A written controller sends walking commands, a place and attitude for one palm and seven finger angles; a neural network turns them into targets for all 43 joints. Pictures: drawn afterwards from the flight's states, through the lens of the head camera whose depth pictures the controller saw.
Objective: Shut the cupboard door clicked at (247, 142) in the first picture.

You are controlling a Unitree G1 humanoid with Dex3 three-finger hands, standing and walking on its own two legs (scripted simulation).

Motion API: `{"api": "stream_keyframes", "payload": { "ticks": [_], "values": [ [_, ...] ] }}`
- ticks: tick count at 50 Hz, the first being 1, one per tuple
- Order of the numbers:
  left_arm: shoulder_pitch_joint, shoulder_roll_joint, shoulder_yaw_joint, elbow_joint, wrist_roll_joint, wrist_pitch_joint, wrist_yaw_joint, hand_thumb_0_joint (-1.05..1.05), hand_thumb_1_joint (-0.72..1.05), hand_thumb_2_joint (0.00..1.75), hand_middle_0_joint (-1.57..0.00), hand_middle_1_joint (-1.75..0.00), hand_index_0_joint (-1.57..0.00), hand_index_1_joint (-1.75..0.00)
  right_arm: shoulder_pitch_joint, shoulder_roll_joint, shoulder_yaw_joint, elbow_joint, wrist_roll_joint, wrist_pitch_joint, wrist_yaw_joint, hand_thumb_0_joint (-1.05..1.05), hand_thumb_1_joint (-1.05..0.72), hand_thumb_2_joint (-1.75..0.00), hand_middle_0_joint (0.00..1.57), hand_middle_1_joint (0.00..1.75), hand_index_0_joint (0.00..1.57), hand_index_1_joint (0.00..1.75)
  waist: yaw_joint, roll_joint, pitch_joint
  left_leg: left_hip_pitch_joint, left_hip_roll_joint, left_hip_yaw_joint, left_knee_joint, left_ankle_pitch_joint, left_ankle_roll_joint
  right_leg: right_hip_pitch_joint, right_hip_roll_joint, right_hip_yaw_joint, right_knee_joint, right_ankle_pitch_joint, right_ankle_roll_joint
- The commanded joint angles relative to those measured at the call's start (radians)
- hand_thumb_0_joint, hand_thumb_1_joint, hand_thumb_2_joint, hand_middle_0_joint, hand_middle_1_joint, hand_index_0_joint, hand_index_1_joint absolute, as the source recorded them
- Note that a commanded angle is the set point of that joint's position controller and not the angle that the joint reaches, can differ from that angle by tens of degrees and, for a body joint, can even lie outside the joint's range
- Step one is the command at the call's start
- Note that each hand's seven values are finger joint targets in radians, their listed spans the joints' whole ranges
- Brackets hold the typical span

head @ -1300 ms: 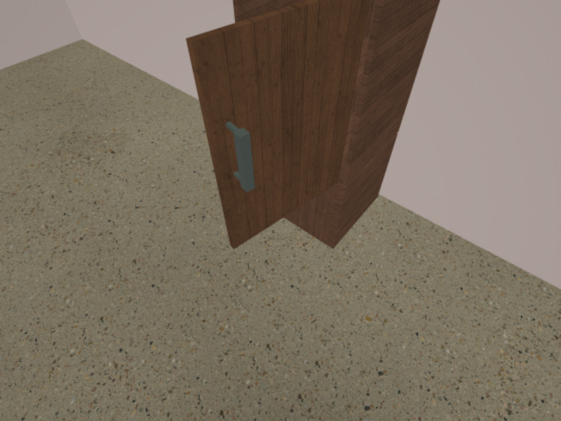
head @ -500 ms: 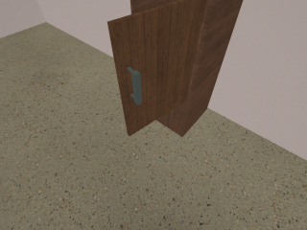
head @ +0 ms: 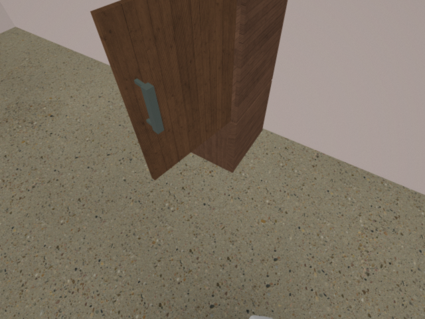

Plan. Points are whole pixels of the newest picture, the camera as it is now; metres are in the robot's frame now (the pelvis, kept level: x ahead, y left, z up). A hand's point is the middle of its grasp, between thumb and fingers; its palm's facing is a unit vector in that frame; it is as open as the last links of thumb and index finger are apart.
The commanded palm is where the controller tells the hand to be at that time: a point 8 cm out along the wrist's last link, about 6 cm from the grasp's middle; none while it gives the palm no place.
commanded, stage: walk to a spot facing it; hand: left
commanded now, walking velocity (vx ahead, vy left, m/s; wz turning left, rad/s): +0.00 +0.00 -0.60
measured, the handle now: (148, 106) +0.61 +0.22 +0.01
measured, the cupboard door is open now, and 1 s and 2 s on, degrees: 79 79 79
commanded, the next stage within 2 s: none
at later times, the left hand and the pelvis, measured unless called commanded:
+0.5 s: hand out of the picture +0.08 +0.19 -0.17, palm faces -0.18 -0.96 -0.23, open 7.4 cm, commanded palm none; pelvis -0.02 +0.00 +0.00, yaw -15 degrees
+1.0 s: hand (172, 302) +0.17 +0.11 -0.17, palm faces -0.57 -0.80 -0.20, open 7.4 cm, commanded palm none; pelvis -0.01 -0.01 +0.00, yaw -35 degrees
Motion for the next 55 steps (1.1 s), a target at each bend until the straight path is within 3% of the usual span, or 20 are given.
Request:
{"api": "stream_keyframes", "payload": {
  "ticks": [1, 2, 3, 9, 20, 22, 24, 25, 29, 35, 36, 37, 38, 39, 48, 49, 50, 51, 53, 55],
  "values": [
    [0.160, 0.136, 0.058, -0.069, 0.010, -0.037, 0.000, 0.00, 0.90, 0.90, -0.20, -0.30, -0.20, -0.30, -0.071, -0.208, -0.059, -0.099, 0.008, -0.013, -0.023, 0.00, -0.90, -0.90, 0.20, 0.30, 0.20, 0.30, 0.086, -0.004, -0.088, -0.161, 0.175, -0.071, 0.159, 0.280, 0.052, 0.197, -0.065, 0.066, -0.268, 0.321, -0.024],
    [0.191, 0.250, 0.081, -0.068, 0.021, -0.051, 0.017, 0.00, 0.90, 0.90, -0.20, -0.30, -0.20, -0.30, -0.042, -0.118, -0.049, -0.131, 0.023, -0.009, -0.017, 0.00, -0.90, -0.90, 0.20, 0.30, 0.20, 0.30, 0.073, -0.369, -0.111, -0.353, -0.018, 0.020, 0.419, -0.190, -0.027, 0.282, -0.324, 0.459, -0.441, 0.584, -0.119],
    [0.215, 0.265, 0.078, -0.072, 0.001, -0.053, 0.023, 0.00, 0.90, 0.90, -0.20, -0.30, -0.20, -0.30, -0.034, -0.141, -0.047, -0.128, 0.026, 0.005, -0.013, 0.00, -0.90, -0.90, 0.20, 0.30, 0.20, 0.30, 0.093, -0.295, -0.126, -0.353, -0.030, -0.128, 0.601, -0.325, -0.020, 0.217, -0.375, 0.527, -0.489, 0.540, -0.216],
    [0.088, 0.155, 0.070, -0.121, 0.008, -0.062, 0.042, 0.00, 0.90, 0.90, -0.20, -0.30, -0.20, -0.30, -0.044, -0.069, -0.039, -0.113, 0.024, 0.004, -0.006, 0.00, -0.90, -0.90, 0.20, 0.30, 0.20, 0.30, 0.015, -0.090, -0.165, -0.328, -0.006, -0.172, 0.543, -0.124, -0.036, 0.182, -0.212, 0.373, -0.420, 0.496, -0.193],
    [0.071, 0.169, 0.083, -0.129, 0.013, -0.042, 0.031, 0.00, 0.90, 0.90, -0.20, -0.30, -0.20, -0.30, -0.022, -0.074, -0.044, -0.140, 0.040, -0.010, -0.016, 0.00, -0.90, -0.90, 0.20, 0.30, 0.20, 0.30, 0.000, -0.136, -0.174, -0.140, -0.061, -0.187, 0.109, -0.082, -0.012, 0.130, -0.136, 0.491, -0.400, 0.414, -0.147],
    [0.020, 0.144, 0.074, -0.152, 0.000, -0.037, 0.026, 0.00, 0.90, 0.90, -0.20, -0.30, -0.20, -0.30, 0.068, -0.112, -0.049, -0.115, 0.036, -0.024, -0.027, 0.00, -0.90, -0.90, 0.20, 0.30, 0.20, 0.30, -0.047, -0.073, -0.196, 0.120, -0.007, -0.210, -0.130, 0.027, 0.015, -0.058, -0.060, 0.424, -0.336, 0.266, -0.065],
    [-0.010, 0.093, 0.059, -0.208, -0.009, -0.038, 0.002, 0.00, 0.90, 0.90, -0.20, -0.30, -0.20, -0.30, 0.055, -0.263, -0.073, -0.152, 0.007, -0.028, -0.037, 0.00, -0.90, -0.90, 0.20, 0.30, 0.20, 0.30, -0.048, 0.300, -0.120, 0.113, 0.444, -0.614, -0.313, 0.040, 0.203, -0.308, 0.095, 0.078, 0.109, -0.167, 0.044],
    [-0.037, 0.122, 0.068, -0.230, 0.004, -0.044, -0.008, 0.00, 0.90, 0.90, -0.20, -0.30, -0.20, -0.30, 0.018, -0.263, -0.067, -0.177, 0.005, -0.031, -0.035, 0.00, -0.90, -0.90, 0.20, 0.30, 0.20, 0.30, -0.035, 0.170, -0.101, -0.043, 0.481, -0.615, -0.290, 0.097, 0.260, -0.254, 0.020, 0.087, 0.263, -0.145, 0.059],
    [-0.024, 0.077, 0.058, -0.199, 0.003, -0.029, -0.025, 0.00, 0.90, 0.90, -0.20, -0.30, -0.20, -0.30, -0.026, -0.185, -0.049, -0.183, -0.009, -0.037, -0.030, 0.00, -0.90, -0.90, 0.20, 0.30, 0.20, 0.30, 0.008, 0.200, -0.122, 0.020, 0.231, -0.212, -0.107, 0.601, 0.147, -0.196, 0.006, -0.008, 0.268, -0.065, 0.067],
    [0.013, 0.096, 0.050, -0.193, -0.001, -0.043, -0.030, 0.00, 0.90, 0.90, -0.20, -0.30, -0.20, -0.30, 0.019, -0.237, -0.067, -0.177, 0.001, -0.023, -0.011, 0.00, -0.90, -0.90, 0.20, 0.30, 0.20, 0.30, 0.011, 0.190, -0.139, -0.043, 0.229, -0.120, 0.048, 0.536, 0.073, 0.102, 0.032, -0.104, -0.144, 0.120, 0.026],
    [0.081, 0.138, 0.060, -0.173, 0.000, -0.050, -0.026, 0.00, 0.90, 0.90, -0.20, -0.30, -0.20, -0.30, 0.007, -0.228, -0.069, -0.186, 0.008, -0.021, -0.008, 0.00, -0.90, -0.90, 0.20, 0.30, 0.20, 0.30, 0.044, 0.109, -0.161, -0.142, 0.188, -0.083, 0.180, 0.415, 0.028, 0.251, -0.003, -0.054, -0.268, 0.313, 0.003],
    [0.146, 0.255, 0.084, -0.157, 0.012, -0.062, -0.009, 0.00, 0.90, 0.90, -0.20, -0.30, -0.20, -0.30, 0.009, -0.151, -0.055, -0.222, 0.023, -0.020, -0.002, 0.00, -0.90, -0.90, 0.20, 0.30, 0.20, 0.30, 0.064, -0.230, -0.200, -0.369, 0.046, 0.018, 0.443, 0.051, -0.042, 0.427, -0.255, 0.314, -0.362, 0.672, -0.096],
    [0.202, 0.313, 0.089, -0.141, -0.002, -0.061, 0.006, 0.00, 0.90, 0.90, -0.20, -0.30, -0.20, -0.30, -0.032, -0.140, -0.040, -0.250, 0.031, -0.012, -0.009, 0.00, -0.90, -0.90, 0.20, 0.30, 0.20, 0.30, 0.105, -0.335, -0.211, -0.430, 0.006, -0.097, 0.611, -0.369, -0.048, 0.372, -0.408, 0.474, -0.389, 0.872, -0.227],
    [0.157, 0.315, 0.089, -0.162, 0.000, -0.051, 0.011, 0.00, 0.90, 0.90, -0.20, -0.30, -0.20, -0.30, -0.056, -0.130, -0.036, -0.259, 0.032, -0.012, -0.006, 0.00, -0.90, -0.90, 0.20, 0.30, 0.20, 0.30, 0.086, -0.243, -0.146, -0.452, 0.028, -0.163, 0.658, -0.341, -0.038, 0.265, -0.369, 0.478, -0.387, 0.650, -0.265],
    [-0.084, 0.211, 0.064, -0.215, 0.010, -0.046, -0.001, 0.00, 0.90, 0.90, -0.20, -0.30, -0.20, -0.30, 0.169, -0.109, -0.036, -0.150, 0.016, -0.029, 0.015, 0.00, -0.90, -0.90, 0.20, 0.30, 0.20, 0.30, -0.087, -0.140, -0.107, 0.074, -0.049, -0.048, 0.060, -0.037, -0.033, -0.208, -0.112, 0.349, -0.407, -0.265, -0.119],
    [-0.092, 0.160, 0.052, -0.233, 0.006, -0.044, -0.010, 0.00, 0.90, 0.90, -0.20, -0.30, -0.20, -0.30, 0.240, -0.160, -0.046, -0.132, 0.009, -0.040, 0.003, 0.00, -0.90, -0.90, 0.20, 0.30, 0.20, 0.30, -0.117, 0.016, -0.093, 0.184, 0.035, -0.156, -0.089, -0.171, 0.000, -0.341, -0.032, 0.288, -0.258, -0.301, -0.072],
    [-0.105, 0.087, 0.037, -0.264, -0.004, -0.044, -0.019, 0.00, 0.90, 0.90, -0.20, -0.30, -0.20, -0.30, 0.316, -0.268, -0.067, -0.123, -0.012, -0.054, -0.003, 0.00, -0.90, -0.90, 0.20, 0.30, 0.20, 0.30, -0.147, 0.339, -0.091, 0.198, 0.338, -0.581, -0.311, -0.482, 0.104, -0.463, 0.109, 0.087, 0.116, -0.267, -0.005],
    [-0.178, 0.103, 0.051, -0.314, -0.005, -0.058, -0.031, 0.00, 0.90, 0.90, -0.20, -0.30, -0.20, -0.30, 0.301, -0.326, -0.072, -0.132, -0.011, -0.068, -0.022, 0.00, -0.90, -0.90, 0.20, 0.30, 0.20, 0.30, -0.126, 0.229, -0.073, 0.085, 0.504, -0.748, -0.412, -0.501, 0.210, -0.460, 0.005, 0.067, 0.272, -0.178, 0.012],
    [-0.167, 0.094, 0.060, -0.272, 0.017, -0.066, -0.046, 0.00, 0.90, 0.90, -0.20, -0.30, -0.20, -0.30, 0.211, -0.260, -0.054, -0.152, -0.015, -0.082, -0.004, 0.00, -0.90, -0.90, 0.20, 0.30, 0.20, 0.30, -0.062, 0.085, -0.017, -0.038, 0.413, -0.613, -0.395, -0.378, 0.188, -0.428, -0.048, 0.061, 0.452, -0.023, 0.012],
    [-0.121, 0.058, 0.049, -0.235, 0.017, -0.060, -0.064, 0.00, 0.90, 0.90, -0.20, -0.30, -0.20, -0.30, 0.152, -0.189, -0.031, -0.151, -0.006, -0.091, -0.006, 0.00, -0.90, -0.90, 0.20, 0.30, 0.20, 0.30, -0.022, 0.188, -0.022, -0.019, 0.289, -0.327, -0.333, -0.126, 0.120, -0.387, -0.075, 0.005, 0.407, 0.091, 0.030]
  ]
}}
